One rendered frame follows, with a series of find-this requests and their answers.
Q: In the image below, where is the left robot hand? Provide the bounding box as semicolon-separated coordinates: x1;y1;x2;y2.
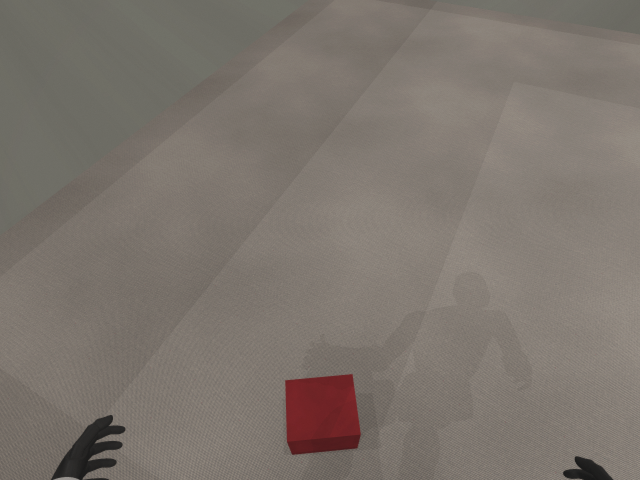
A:
51;415;125;480

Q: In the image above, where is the right robot hand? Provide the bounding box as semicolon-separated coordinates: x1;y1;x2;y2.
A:
563;456;613;480

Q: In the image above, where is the carton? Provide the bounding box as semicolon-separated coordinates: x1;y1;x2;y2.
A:
285;374;361;455

